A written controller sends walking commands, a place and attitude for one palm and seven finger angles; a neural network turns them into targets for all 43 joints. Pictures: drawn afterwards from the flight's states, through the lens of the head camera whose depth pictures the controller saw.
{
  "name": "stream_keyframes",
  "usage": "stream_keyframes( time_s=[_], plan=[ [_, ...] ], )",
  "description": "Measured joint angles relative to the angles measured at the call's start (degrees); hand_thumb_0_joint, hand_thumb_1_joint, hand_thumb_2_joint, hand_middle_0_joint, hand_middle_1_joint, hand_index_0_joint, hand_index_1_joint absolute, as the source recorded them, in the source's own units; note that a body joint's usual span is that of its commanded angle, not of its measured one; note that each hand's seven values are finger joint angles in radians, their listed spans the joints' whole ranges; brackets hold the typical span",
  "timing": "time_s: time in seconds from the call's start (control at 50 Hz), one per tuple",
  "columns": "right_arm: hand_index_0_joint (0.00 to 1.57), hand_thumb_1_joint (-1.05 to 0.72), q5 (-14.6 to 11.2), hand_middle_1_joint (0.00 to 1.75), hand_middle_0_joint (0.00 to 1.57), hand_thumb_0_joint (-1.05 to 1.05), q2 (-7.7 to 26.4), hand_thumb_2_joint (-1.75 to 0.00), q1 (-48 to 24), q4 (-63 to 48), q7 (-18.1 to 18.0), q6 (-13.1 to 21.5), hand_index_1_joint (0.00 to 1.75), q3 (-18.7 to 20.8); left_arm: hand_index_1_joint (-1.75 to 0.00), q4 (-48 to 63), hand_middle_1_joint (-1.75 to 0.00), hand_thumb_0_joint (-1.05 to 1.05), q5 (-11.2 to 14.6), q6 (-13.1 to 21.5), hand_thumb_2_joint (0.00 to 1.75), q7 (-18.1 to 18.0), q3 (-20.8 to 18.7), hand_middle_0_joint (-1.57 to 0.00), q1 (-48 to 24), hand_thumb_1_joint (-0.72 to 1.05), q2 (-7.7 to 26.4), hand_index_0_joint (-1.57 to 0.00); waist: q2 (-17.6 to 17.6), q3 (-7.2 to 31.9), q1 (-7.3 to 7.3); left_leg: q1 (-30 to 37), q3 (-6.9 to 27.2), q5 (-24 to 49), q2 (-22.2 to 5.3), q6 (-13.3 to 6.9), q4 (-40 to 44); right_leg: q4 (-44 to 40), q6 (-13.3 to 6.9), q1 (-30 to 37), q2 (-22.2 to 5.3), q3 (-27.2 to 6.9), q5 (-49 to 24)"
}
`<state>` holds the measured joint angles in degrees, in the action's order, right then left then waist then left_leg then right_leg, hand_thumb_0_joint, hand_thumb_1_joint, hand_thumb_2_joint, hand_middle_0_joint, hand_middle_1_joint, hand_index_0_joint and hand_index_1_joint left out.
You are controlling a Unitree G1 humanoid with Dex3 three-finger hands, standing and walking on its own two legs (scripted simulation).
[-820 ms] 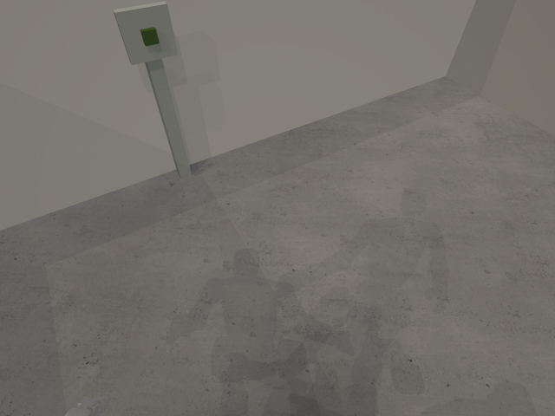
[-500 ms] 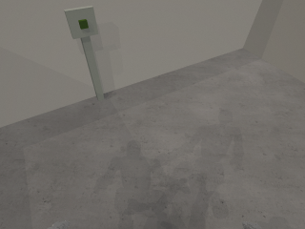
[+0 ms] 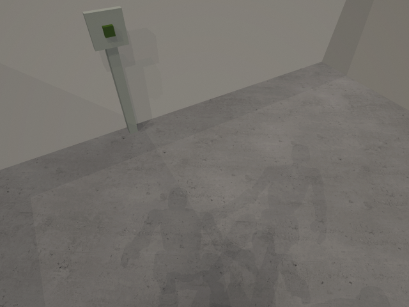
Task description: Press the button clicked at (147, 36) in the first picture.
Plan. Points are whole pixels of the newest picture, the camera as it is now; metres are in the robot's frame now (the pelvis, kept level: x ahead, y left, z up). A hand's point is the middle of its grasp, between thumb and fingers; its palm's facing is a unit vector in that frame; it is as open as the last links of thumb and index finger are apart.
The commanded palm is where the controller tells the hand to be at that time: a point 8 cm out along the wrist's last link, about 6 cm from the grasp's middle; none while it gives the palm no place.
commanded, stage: stand and wait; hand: left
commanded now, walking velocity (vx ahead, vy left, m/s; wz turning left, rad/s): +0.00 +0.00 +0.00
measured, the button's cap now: (108, 30) +1.32 +0.55 -0.04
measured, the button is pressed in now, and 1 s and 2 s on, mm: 0 0 0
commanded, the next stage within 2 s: look at it before walking up in 0.04 s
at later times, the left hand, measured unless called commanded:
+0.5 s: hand out of the picture +0.07 +0.25 -0.16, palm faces -0.04 -0.94 -0.33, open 7.4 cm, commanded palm none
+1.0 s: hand out of the picture +0.04 +0.21 -0.19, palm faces +0.00 -0.98 -0.21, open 7.4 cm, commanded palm none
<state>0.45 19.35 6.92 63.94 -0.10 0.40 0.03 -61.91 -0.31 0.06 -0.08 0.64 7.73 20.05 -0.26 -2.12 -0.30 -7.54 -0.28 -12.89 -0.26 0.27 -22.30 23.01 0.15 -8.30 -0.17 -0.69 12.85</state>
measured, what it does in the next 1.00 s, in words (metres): stands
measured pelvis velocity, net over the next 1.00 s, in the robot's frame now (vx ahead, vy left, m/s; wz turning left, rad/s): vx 0.04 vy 0.01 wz -0.01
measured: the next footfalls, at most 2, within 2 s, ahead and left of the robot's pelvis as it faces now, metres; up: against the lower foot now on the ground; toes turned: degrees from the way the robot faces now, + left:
right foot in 1.46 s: +0.36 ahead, -0.10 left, +0.00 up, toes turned -14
left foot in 1.88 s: +0.54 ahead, +0.13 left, +0.00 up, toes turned +4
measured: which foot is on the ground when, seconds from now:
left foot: down 0.00-1.00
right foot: down 0.00-1.00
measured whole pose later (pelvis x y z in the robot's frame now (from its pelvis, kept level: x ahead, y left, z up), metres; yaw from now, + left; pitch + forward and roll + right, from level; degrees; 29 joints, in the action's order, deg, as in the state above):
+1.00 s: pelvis +0.04 +0.01 -0.01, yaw -1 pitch +0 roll -2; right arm 1.1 13.9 15.1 64.0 0.4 0.3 0.1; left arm -62.2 -1.0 0.2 0.6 -0.1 18.3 13.1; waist 0.9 1.3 0.3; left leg -11.7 -1.5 -22.8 -2.5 -0.5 -34.6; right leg 29.3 -0.1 -9.7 1.5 -0.8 19.4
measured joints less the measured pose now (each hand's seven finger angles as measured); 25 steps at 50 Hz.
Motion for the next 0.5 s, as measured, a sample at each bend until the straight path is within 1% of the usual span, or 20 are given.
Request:
stream_keyframes(
  time_s=[0.5],
  plan=[
    [0.2, -0.9, -0.04, 0.3, 0.21, 0.01, -0.1, -0.89, -0.68, 0.01, 0.17, 0.29, 0.3, -0.05, -0.3, -0.41, -0.3, 0.01, -0.21, 0.12, 0.9, 0.15, 0.16, -0.2, 0.29, 0.9, -0.36, -0.2, -0.04, 0.16, 0.21, -0.32, -0.11, 1.06, 0.06, -0.08, 0.98, -0.99, 0.12, -0.35, -0.07, -0.12, -1.1]
  ],
)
